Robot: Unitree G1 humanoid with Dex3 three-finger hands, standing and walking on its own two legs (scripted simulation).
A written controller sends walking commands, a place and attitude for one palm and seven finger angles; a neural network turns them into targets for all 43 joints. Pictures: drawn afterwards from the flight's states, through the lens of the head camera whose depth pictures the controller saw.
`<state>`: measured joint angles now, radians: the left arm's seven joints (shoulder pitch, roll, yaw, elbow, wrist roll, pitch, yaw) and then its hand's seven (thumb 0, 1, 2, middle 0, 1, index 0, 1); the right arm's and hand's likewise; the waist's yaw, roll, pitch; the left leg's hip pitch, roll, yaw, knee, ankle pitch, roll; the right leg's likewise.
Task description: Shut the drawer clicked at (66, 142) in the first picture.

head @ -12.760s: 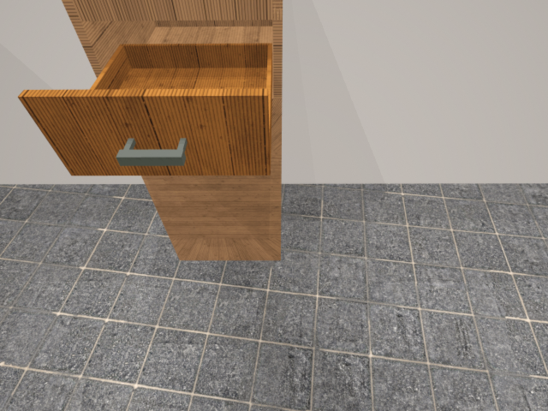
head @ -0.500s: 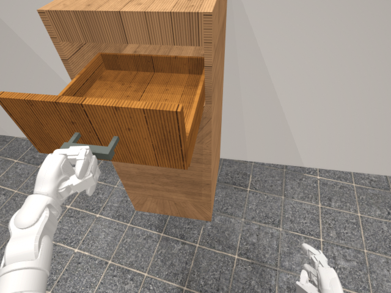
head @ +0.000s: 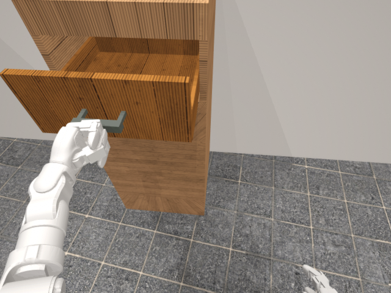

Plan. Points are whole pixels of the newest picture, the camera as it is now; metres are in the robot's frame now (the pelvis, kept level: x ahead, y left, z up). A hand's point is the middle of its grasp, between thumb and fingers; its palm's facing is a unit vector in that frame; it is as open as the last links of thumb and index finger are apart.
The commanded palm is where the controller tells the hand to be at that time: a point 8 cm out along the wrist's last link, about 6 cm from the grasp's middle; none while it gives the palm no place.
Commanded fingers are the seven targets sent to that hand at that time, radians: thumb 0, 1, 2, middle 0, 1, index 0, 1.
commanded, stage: push the drawer shut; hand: left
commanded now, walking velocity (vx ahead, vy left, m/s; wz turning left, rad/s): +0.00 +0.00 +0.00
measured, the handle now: (100, 119) +0.44 +0.22 +0.12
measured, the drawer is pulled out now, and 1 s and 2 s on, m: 0.16 0.06 0.00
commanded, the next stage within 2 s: pull the fist back off the drawer in 1.82 s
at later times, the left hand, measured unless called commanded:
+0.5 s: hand (107, 137) +0.40 +0.20 +0.12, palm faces -0.05 -1.00 -0.03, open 3.1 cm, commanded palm +0.39 +0.24 +0.12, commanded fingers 0.00 0.90 0.90 -1.40 -1.60 -1.40 -1.60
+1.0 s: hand (121, 111) +0.47 +0.18 +0.12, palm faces -0.05 -1.00 -0.02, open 3.4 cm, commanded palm +0.46 +0.24 +0.12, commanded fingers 0.00 0.90 0.90 -1.40 -1.60 -1.40 -1.60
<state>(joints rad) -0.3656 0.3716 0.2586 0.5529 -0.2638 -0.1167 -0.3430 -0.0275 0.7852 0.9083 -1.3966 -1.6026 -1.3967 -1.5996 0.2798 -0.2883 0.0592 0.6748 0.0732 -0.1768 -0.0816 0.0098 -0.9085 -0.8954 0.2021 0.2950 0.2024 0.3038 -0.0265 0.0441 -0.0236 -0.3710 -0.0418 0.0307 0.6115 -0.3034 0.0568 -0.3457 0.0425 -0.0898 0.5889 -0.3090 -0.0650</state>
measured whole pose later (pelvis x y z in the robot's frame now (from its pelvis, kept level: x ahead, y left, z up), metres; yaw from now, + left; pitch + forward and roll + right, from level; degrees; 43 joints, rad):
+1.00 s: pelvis +0.00 +0.00 +0.00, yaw -1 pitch +9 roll -1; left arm -0.83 0.49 0.31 1.12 -0.18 -0.26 -0.31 0.05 0.86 0.95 -1.40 -1.60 -1.40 -1.60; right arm 0.40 -0.31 0.05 0.73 0.05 -0.08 -0.05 0.01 -0.91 -0.90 0.20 0.29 0.20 0.30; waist -0.12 0.02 -0.03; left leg -0.50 -0.03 0.04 0.66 -0.31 0.05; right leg -0.47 0.06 -0.09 0.62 -0.31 -0.07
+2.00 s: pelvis +0.00 +0.03 -0.02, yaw +0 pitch +17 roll -3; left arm -1.17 0.58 0.27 1.38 -0.09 -0.25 -0.24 0.02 0.62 0.94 -1.40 -1.60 -1.40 -1.60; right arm 0.46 -0.31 0.06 0.77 0.00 -0.07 -0.03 0.00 -0.91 -0.89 0.20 0.30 0.20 0.30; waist -0.19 0.03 -0.06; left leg -0.72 -0.04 0.01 0.77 -0.34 0.09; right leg -0.65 0.04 -0.11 0.68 -0.32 -0.03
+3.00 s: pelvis +0.04 +0.00 +0.00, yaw -2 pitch +9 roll -1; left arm -0.48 0.40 0.34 0.68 -0.23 -0.12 -0.31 0.01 0.90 0.90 -1.40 -1.60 -1.40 -1.60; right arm 0.36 -0.30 0.03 0.59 0.07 0.03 -0.03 0.01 -0.91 -0.90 0.20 0.29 0.20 0.30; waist -0.07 0.05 -0.10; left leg -0.40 -0.02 0.06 0.61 -0.36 0.06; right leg -0.38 0.07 -0.05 0.56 -0.33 -0.06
